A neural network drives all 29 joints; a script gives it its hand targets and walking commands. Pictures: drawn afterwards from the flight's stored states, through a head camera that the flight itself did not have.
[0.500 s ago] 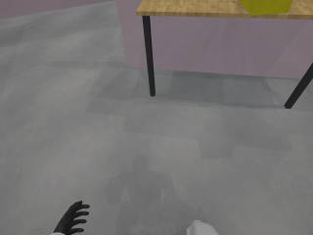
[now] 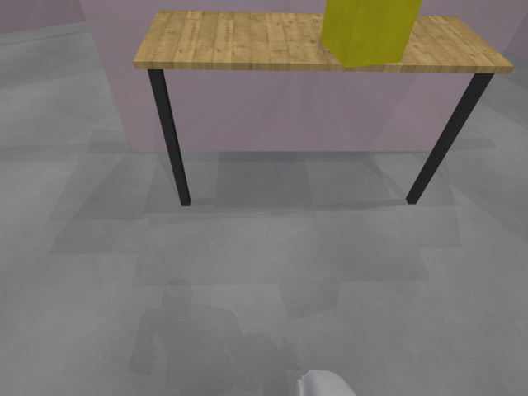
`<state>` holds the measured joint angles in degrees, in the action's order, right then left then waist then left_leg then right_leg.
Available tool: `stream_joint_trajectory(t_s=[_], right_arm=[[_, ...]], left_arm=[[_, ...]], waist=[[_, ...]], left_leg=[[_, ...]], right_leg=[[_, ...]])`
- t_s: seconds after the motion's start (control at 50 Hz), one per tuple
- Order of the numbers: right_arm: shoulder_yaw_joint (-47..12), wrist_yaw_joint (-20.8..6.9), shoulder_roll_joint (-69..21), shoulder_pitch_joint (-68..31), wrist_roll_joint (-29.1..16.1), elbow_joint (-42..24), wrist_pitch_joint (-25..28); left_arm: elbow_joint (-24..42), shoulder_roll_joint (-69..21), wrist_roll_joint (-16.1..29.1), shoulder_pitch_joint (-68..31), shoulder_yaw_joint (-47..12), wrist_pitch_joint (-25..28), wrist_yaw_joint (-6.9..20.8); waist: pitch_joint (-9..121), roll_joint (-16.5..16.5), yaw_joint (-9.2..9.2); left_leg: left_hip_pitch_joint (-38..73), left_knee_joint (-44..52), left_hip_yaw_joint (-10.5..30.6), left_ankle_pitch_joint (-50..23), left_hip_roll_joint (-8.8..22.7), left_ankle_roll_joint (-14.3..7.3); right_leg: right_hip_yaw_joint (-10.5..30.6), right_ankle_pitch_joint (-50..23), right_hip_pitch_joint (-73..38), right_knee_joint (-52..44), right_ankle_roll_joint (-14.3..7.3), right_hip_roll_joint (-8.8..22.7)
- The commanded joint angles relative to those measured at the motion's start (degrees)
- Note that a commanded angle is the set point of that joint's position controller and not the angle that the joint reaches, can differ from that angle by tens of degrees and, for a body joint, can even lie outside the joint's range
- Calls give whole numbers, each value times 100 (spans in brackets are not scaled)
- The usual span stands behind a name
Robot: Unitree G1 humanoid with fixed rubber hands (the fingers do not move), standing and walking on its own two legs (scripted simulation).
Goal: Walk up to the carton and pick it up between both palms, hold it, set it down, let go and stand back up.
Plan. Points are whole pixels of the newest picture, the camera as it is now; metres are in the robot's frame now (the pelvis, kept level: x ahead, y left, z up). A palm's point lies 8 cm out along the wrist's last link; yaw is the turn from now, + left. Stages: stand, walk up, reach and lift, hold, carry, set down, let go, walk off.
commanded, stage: walk up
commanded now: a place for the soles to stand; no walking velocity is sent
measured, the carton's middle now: (368, 11) +1.16 -0.30 +0.11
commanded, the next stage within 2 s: none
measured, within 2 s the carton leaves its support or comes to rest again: neither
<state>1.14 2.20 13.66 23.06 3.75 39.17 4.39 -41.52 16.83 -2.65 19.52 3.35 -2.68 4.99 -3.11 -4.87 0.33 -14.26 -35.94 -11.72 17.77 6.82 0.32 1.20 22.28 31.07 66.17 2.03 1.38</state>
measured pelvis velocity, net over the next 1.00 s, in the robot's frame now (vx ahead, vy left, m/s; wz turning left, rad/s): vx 0.41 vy -0.20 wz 0.00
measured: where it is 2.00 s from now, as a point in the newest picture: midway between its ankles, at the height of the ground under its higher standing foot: (343, 280)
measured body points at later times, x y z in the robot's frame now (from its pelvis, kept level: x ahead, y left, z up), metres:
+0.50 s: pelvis +0.22 -0.10 +0.00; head +0.23 -0.09 +0.45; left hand +0.29 +0.17 -0.12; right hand +0.30 -0.35 -0.11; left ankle +0.31 +0.04 -0.69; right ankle +0.21 -0.18 -0.72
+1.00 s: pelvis +0.41 -0.20 -0.02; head +0.41 -0.20 +0.43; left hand +0.53 +0.06 -0.12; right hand +0.43 -0.48 -0.14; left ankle +0.36 -0.01 -0.68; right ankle +0.48 -0.32 -0.72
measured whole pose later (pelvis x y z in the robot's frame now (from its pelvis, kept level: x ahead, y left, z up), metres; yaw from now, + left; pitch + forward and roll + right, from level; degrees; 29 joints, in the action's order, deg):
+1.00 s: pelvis +0.41 -0.20 -0.02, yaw +0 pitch -3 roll +1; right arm 3.6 1.2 16.6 25.8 1.9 41.0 -0.3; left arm -35.9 16.2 -2.2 16.0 1.7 1.2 3.4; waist -3.6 -0.4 0.4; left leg -20.9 -61.5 4.5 31.1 4.2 -1.9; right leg -4.8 17.9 25.5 46.7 -0.7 4.4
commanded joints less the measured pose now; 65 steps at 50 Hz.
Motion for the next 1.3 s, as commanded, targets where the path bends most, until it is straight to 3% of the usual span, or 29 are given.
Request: stream_joint_trajectory(t_s=[0.0, 0.1, 0.16, 0.18, 0.2, 0.22, 0.24, 0.3, 0.44, 0.48, 0.54, 0.56, 0.58, 0.6, 0.66, 0.72, 0.84, 0.88, 0.9, 0.92, 0.94, 0.96, 1.02, 1.14, 1.2, 1.22, 1.24, 1.26, 1.28], right_arm=[[383, 47, 1304, 214, -25, -218, 211], [460, -23, 1456, 229, -110, -66, 127], [406, -69, 1332, 217, -138, -120, -43], [258, -112, 952, 459, -127, -192, -107], [81, -215, 503, 706, -156, -508, -121], [226, -224, 907, 271, -235, -907, -167], [276, -243, 1014, 108, -274, -899, -212], [316, -245, 927, 665, -204, -565, -231], [309, -323, 555, 240, -224, -711, -174], [368, -314, 528, 232, -226, -750, -115], [555, -233, 687, 862, -167, -727, -44], [667, -140, 961, 1435, -144, -692, -21], [760, -27, 1626, 1793, -32, -717, -10], [797, 79, 1642, 1513, -88, -701, -114], [575, 159, 1245, 564, -36, -749, -78], [494, 65, 1199, 96, -41, -615, 42], [604, -46, 1411, 45, -102, -433, 2], [576, -81, 1368, -196, -98, -439, -98], [489, -93, 1115, -108, -70, -467, -165], [296, -105, 636, 14, -63, -566, -212], [219, -114, 390, -5, -254, -948, -206], [312, -70, 770, -136, -245, -1025, -247], [385, -137, 910, 143, -203, -689, -289], [329, -247, 483, -16, -276, -773, -148], [438, -187, 484, 457, -221, -743, -59], [531, -130, 647, 826, -173, -707, -49], [665, -28, 1033, 1356, -93, -699, -43], [776, 97, 1684, 1538, 23, -774, -73], [790, 205, 1596, 1289, -42, -700, -197]], left_arm=[[812, 153, 89, -471, 87, 285, 104], [798, -2, 35, -682, 128, 443, 162], [608, 319, -13, 265, 287, 527, 38], [401, 689, -6, 1049, 429, 546, -68], [449, 1386, -82, 1220, 539, 561, -226], [636, 1733, 115, 1019, 559, 529, -376], [582, 1609, 181, 602, 488, 466, -469], [701, 917, 78, -204, 215, 483, -481], [467, 806, -24, -58, 103, 593, -415], [449, 884, -14, -136, 108, 532, -360], [459, 761, 88, -288, 25, 423, -276], [582, 495, 43, -320, -93, 420, -267], [792, 186, -28, -74, -247, 417, -228], [894, 730, -63, -260, -24, 245, -274], [897, 706, -46, -404, 17, 84, -210], [755, 505, 12, -3, 34, 103, -60], [841, 290, 35, -170, 98, 279, 47], [757, 395, 29, 359, 198, 358, 24], [645, 577, 32, 805, 275, 399, -25], [555, 907, 19, 1402, 366, 457, -98], [734, 1606, -20, 1304, 415, 489, -198], [758, 1608, 69, 956, 370, 455, -344], [767, 1091, 33, 165, 168, 435, -461], [533, 959, -20, 193, 44, 450, -452], [484, 946, 78, -80, -18, 335, -363], [542, 808, 103, -100, -76, 316, -328], [714, 479, 58, -182, -201, 325, -307], [956, 349, -4, -51, -254, 275, -266], [975, 861, -54, -282, -50, 65, -298]], waist=[[-395, 1366, 174], [-239, 1306, 125], [83, 735, -440], [595, -165, -817], [917, -1578, -894], [943, -870, -989], [557, -383, -813], [2, -367, -253], [-42, -251, -327], [38, -192, -248], [153, 313, 238], [323, 876, 607], [690, 1985, 735], [434, 1216, 590], [-251, 916, 301], [-170, 1360, 77], [-44, 1415, 97], [-4, 1042, -291], [115, 554, -503], [350, -514, -856], [411, -1735, -897], [143, -743, -781], [-340, -290, -340], [-120, -403, -347], [194, -32, 62], [342, 186, 277], [527, 950, 623], [622, 1796, 659], [293, 857, 597]], left_leg=[[312, 2354, 1235, 217, 1469, -1378], [38, 2081, 459, 52, 1266, -1188], [-634, 549, 79, -386, 1027, -967], [-944, -1180, -135, -447, 580, -731], [-2161, -3077, 76, 1577, -51, -355], [-2523, -3755, 1248, 1573, -381, -251], [-2699, -4187, 1672, 1123, -264, -262], [-2298, -3590, 1482, 465, 74, -122], [-1639, -1227, 1065, 235, -73, -38], [-875, -703, 788, -169, -313, -148], [1075, -28, 711, -491, -743, -415], [1823, 386, 1730, 387, -207, -673], [2115, 1819, 5010, 2764, 1665, -1436], [1603, 2418, 6029, 3819, 2043, -1836], [627, 2066, 4210, 2386, 1548, -1675], [-110, 1995, 2787, 1079, 1026, -1447], [-755, 1630, 1947, 1369, 782, -1227], [-1678, 1053, 1658, 2033, 616, -1070], [-2085, 269, 1458, 2261, 324, -878], [-2415, -1518, 943, 1959, -211, -559], [-3347, -3207, 923, 2124, -957, -178], [-3280, -3874, 1860, 1634, -644, -212], [-2933, -3762, 1612, 698, -240, -140], [-1483, -1215, 967, 636, -382, -91], [373, 53, 565, -595, -801, -300], [1229, 147, 790, -504, -834, -427], [1951, 655, 2387, 677, 105, -769], [1996, 2034, 5614, 2548, 1846, -1541], [1448, 2168, 5786, 3184, 2102, -1922]], right_leg=[[117, -261, 666, -1083, -11, 500], [-525, -1151, -754, -2486, -323, 262], [-725, -928, -2546, -2945, -478, -103], [-374, -524, -3417, -3126, -603, -104], [2152, 1337, -3844, -4118, -1121, 1384], [3827, 1787, -3380, -5180, -1522, 2066], [3455, 1774, -3027, -5176, -1577, 2186], [1941, 683, -1923, -4947, -1555, 1672], [784, -1345, -1689, -4723, -1718, 1507], [462, -1223, -1332, -4507, -1603, 1358], [26, 147, -128, -3485, -1143, 987], [-377, -25, 513, -2188, -814, 673], [-880, 759, 1215, 49, -311, -8], [-194, 1046, 1607, 790, -210, 9], [169, 284, 1661, 1069, -27, 512], [124, 136, 659, -202, 66, 653], [-505, -577, -785, -2209, -223, 398], [-914, -847, -2217, -2652, -312, 127], [-898, -497, -2918, -2753, -342, -25], [-41, 294, -3417, -3368, -520, 463], [3093, 2418, -3186, -5098, -1239, 2071], [3636, 2817, -2713, -5472, -1581, 2441], [2177, 1738, -1902, -5060, -1649, 2027], [510, -1552, -1707, -4490, -1628, 1653], [-105, -944, -877, -3649, -1289, 1270], [-271, -397, -280, -3136, -1028, 1052], [-699, -308, 542, -1672, -649, 675], [-736, 1206, 1351, -101, -249, -18], [-104, 1172, 1536, 734, -177, 238]])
